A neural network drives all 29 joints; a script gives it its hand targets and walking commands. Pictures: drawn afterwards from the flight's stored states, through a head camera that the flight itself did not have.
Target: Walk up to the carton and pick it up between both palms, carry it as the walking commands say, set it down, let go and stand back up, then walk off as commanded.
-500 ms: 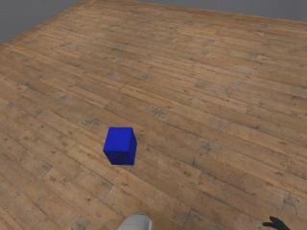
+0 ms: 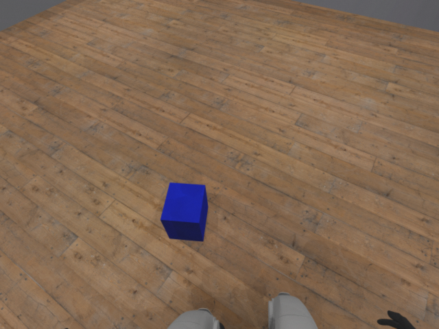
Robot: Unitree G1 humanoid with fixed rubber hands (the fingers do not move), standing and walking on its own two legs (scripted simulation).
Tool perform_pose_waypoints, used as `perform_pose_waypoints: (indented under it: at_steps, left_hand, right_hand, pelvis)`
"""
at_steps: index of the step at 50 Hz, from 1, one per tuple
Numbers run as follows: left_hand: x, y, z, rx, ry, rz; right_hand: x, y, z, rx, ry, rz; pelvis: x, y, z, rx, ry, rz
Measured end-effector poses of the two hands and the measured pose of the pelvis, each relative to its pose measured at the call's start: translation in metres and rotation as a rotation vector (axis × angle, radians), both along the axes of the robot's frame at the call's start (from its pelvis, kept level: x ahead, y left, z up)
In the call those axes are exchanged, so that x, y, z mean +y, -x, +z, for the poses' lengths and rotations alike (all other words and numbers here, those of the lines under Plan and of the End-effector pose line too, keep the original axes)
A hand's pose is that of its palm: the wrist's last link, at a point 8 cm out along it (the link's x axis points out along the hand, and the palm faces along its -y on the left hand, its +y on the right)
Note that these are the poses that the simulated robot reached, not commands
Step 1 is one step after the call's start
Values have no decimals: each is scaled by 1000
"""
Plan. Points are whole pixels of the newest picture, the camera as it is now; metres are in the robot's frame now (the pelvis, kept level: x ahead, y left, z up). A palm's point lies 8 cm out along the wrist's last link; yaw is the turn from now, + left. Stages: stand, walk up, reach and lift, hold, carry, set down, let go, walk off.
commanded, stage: walk up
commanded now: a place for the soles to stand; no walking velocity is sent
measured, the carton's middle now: (186, 212) +0.64 +0.20 -0.65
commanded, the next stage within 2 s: none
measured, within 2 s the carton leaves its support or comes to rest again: neither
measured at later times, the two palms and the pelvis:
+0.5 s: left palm out of the picture +0.12 +0.40 -0.10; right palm (356, 288) +0.20 -0.25 -0.11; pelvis +0.10 +0.07 -0.02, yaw +2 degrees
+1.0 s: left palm out of the picture +0.17 +0.47 -0.09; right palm (318, 253) +0.28 -0.19 -0.11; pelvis +0.18 +0.12 -0.01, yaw +2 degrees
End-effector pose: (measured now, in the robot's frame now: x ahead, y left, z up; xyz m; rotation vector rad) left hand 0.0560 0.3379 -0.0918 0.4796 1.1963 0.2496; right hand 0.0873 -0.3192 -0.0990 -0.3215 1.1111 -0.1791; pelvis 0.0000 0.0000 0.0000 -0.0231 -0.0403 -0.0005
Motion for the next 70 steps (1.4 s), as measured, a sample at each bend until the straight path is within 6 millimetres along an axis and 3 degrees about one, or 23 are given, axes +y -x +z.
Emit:
perform_pose_waypoints:
  at_steps: [9, 13, 18, 24, 30, 35, 41, 48, 52, 58, 61, 66, 70]
  left_hand:
    - [-6, 19, 5, 96, -39, 34]
    - [0, 16, 12, 107, -51, 52]
    - [18, -11, 11, 57, -48, 47]
    - [61, -57, -9, -11, -20, 27]
    - [87, -111, -6, -36, 0, -12]
    - [103, -134, 3, -60, -7, -13]
    - [115, -134, 5, -14, -29, 22]
    - [124, -113, 0, 70, -54, 45]
    - [143, -113, 3, 67, -70, 68]
    - [189, -132, -10, 13, -55, 69]
    - [212, -148, -21, 19, -53, 60]
    - [236, -179, -8, 29, -48, 6]
    - [252, -194, -1, 6, -57, -13]
  right_hand:
    - [-8, -33, -17, 37, -30, -2]
    - [-1, -54, -15, 30, -38, 6]
    - [20, -82, -14, 7, -40, 23]
    - [62, -115, -15, -26, -12, 41]
    - [89, -115, -2, 6, 16, 9]
    - [103, -129, 3, 13, 20, 6]
    - [114, -152, -5, 21, 2, 14]
    - [121, -179, -16, 35, -7, 8]
    - [141, -197, -16, 23, -11, 30]
    - [188, -218, -18, 3, -2, 60]
    - [210, -216, -23, -4, 6, 53]
    - [230, -198, -10, 30, 20, -10]
    - [244, -195, -8, 33, 26, -32]
  pelvis:
    - [-12, -34, -6, 16, -27, 9]
    - [-6, -51, -2, 9, -32, 18]
    - [14, -73, -3, -11, -27, 30]
    - [59, -98, -17, -5, 8, 41]
    - [89, -111, -5, 17, 22, 14]
    - [104, -126, 1, 9, 14, 19]
    - [111, -147, -1, 7, -4, 32]
    - [117, -171, -10, 14, 1, 30]
    - [135, -181, -9, 8, 2, 49]
    - [181, -193, -19, 2, 27, 74]
    - [205, -193, -26, -2, 38, 59]
    - [232, -197, -10, 26, 28, 7]
    - [247, -201, -7, 14, 21, -7]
